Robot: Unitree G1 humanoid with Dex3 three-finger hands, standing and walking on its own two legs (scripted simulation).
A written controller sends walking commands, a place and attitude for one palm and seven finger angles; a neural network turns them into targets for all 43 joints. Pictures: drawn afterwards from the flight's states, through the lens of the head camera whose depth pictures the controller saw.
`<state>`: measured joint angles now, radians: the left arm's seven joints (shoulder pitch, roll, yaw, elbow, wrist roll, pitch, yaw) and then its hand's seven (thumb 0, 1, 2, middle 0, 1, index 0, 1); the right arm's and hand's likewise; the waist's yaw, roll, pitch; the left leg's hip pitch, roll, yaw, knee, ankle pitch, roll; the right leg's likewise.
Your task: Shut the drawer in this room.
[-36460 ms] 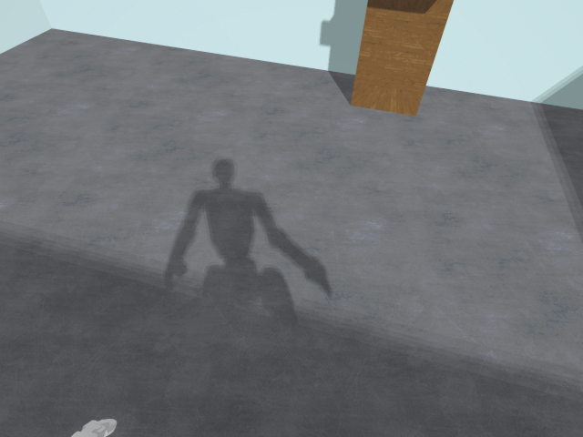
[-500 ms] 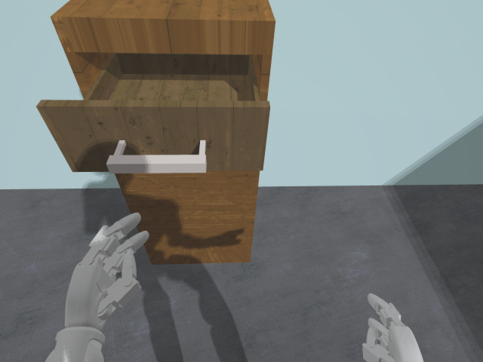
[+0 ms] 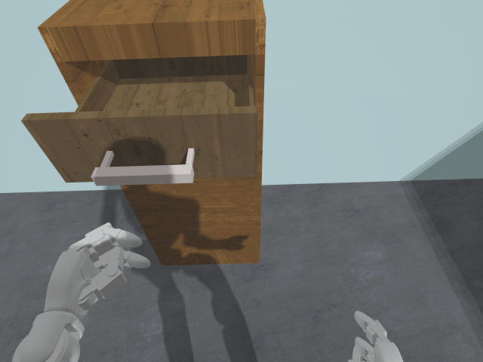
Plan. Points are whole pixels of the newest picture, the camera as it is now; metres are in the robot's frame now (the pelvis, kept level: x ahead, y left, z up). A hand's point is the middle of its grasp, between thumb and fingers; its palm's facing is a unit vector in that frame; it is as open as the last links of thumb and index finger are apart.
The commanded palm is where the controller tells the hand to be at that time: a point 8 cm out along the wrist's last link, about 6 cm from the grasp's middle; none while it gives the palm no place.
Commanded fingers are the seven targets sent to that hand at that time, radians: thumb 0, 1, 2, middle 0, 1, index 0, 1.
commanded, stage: raise the hand and make a fist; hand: left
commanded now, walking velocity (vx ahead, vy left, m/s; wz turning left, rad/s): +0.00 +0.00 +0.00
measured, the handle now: (146, 165) +0.41 +0.19 +0.12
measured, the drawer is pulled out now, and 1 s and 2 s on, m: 0.20 0.20 0.20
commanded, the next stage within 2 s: bring the fist close to the handle in 1.08 s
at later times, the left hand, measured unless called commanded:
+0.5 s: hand (87, 252) +0.21 +0.18 +0.19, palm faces +0.00 -1.00 -0.06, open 3.2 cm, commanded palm +0.18 +0.22 +0.19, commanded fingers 0.00 0.90 0.90 -1.40 -1.60 -1.40 -1.60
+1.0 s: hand (121, 233) +0.22 +0.14 +0.21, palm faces +0.01 -1.00 -0.04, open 3.3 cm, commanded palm +0.19 +0.18 +0.22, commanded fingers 0.00 0.90 0.90 -1.40 -1.60 -1.40 -1.60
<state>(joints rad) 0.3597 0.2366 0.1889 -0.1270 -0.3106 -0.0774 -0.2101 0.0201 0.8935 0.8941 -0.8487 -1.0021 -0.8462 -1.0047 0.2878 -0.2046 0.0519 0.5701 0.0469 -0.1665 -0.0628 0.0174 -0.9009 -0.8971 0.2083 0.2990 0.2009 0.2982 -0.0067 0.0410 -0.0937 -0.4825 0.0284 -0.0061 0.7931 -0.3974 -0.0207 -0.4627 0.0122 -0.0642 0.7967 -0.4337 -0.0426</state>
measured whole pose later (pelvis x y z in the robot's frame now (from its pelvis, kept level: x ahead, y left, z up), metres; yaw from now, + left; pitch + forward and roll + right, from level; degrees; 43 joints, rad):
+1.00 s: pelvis -0.02 +0.02 +0.02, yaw +0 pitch -5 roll +0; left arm 0.10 0.17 -0.02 -0.52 -0.18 0.46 0.04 0.02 0.89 0.90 -1.40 -1.60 -1.40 -1.60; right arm 0.15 -0.23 0.09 0.57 0.04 -0.07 -0.04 0.02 -0.90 -0.90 0.21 0.30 0.20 0.30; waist 0.05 0.04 -0.03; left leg -0.19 0.00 -0.02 0.56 -0.28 0.00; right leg -0.17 -0.01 -0.05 0.56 -0.30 -0.02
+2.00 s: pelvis +0.00 +0.03 +0.02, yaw -1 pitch +0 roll +0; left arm 0.06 0.12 -0.01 -0.13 -0.13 0.09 0.04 0.02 0.90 0.90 -1.40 -1.60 -1.40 -1.60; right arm 0.21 -0.22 0.06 0.58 0.01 -0.08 -0.03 0.02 -0.90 -0.90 0.21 0.30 0.20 0.30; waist 0.01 0.03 -0.03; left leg -0.28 0.00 0.00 0.62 -0.34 0.00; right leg -0.26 0.00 -0.04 0.62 -0.36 -0.01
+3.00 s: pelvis -0.01 +0.02 +0.01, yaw +0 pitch +3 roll +0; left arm -0.24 0.14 0.03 0.31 -0.14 -0.11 0.03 0.00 0.83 0.93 -1.40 -1.60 -1.40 -1.60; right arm 0.23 -0.23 0.04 0.62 0.02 -0.06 -0.05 0.01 -0.90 -0.90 0.21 0.30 0.20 0.30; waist 0.00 0.03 -0.04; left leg -0.41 0.01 -0.02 0.69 -0.34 0.00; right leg -0.39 0.00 -0.05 0.68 -0.35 -0.02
